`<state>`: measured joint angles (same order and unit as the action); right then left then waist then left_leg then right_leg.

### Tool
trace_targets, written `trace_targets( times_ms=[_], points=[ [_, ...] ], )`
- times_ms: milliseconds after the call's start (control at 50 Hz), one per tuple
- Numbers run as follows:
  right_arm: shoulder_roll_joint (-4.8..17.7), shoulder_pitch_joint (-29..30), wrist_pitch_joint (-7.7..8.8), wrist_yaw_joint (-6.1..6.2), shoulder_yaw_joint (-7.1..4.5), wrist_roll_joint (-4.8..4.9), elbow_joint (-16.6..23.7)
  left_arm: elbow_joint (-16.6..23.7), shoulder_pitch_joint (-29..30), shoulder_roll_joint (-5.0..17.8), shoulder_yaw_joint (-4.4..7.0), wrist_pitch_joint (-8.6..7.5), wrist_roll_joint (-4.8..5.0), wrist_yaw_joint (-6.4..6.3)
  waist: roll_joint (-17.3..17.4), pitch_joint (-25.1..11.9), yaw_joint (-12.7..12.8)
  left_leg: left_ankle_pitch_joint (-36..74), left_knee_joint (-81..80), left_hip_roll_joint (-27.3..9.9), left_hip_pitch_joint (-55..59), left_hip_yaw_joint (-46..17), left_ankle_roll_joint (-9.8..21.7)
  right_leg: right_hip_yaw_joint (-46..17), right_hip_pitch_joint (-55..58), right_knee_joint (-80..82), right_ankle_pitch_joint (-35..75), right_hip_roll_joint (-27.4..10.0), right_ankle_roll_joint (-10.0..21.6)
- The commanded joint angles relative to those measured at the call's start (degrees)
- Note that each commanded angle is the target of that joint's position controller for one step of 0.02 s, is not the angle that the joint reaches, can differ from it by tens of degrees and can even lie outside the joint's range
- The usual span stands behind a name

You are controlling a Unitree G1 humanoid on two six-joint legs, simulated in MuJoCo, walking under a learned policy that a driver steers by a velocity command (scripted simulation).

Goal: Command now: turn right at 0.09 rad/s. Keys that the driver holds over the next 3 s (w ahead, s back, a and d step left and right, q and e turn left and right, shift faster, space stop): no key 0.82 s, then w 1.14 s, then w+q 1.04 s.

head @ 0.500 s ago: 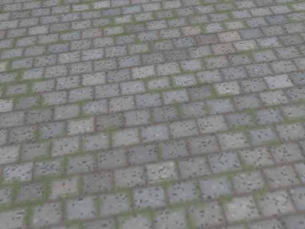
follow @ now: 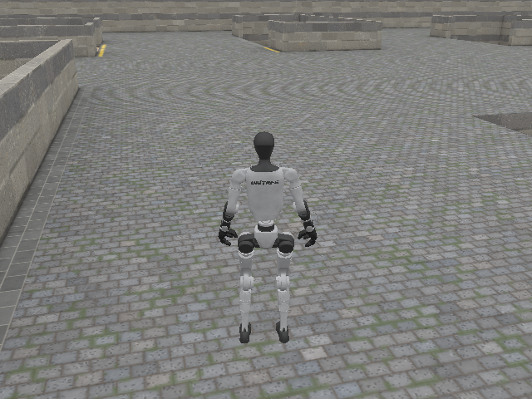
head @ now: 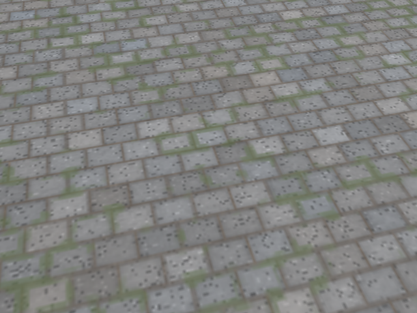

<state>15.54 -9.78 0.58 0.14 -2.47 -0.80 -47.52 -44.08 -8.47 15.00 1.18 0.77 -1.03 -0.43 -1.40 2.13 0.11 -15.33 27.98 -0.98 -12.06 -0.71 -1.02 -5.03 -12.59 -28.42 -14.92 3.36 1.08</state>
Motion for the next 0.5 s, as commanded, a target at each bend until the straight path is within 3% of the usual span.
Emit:
trace_targets(
  times_ms=[20, 200, 500],
  points=[
    [7.76, 2.86, 1.89, -0.11, -1.26, -0.03, 3.2, 2.54, 0.86, 7.85, 2.31, 0.28, 0.21, -0.62, 6.36, -3.64, 0.33, 8.65, -5.6, -4.67, 0.68, -4.86, 2.43, -3.4, 1.76, 2.8, 8.01, -3.97, 0.97],
    [6.83, 1.54, 1.41, 0.71, -0.28, 0.32, 0.82, -2.57, -0.94, 6.57, 2.4, -0.16, 0.52, -0.97, 1.21, -2.69, -0.45, 9.61, -4.13, -2.98, 2.24, -3.2, 2.51, -3.62, 1.68, 3.81, 11.39, -4.23, 0.14],
    [6.35, 0.36, 1.18, 0.77, 0.57, 0.41, -4.61, -10.87, -1.75, 6.69, 2.38, -0.19, 0.83, -1.91, 1.7, -1.54, -0.09, 8.61, -5.83, -1.59, 1.64, -2.43, 2.55, -2.66, 3.65, 4.87, 11.79, -4.26, -0.54]
  ],
)
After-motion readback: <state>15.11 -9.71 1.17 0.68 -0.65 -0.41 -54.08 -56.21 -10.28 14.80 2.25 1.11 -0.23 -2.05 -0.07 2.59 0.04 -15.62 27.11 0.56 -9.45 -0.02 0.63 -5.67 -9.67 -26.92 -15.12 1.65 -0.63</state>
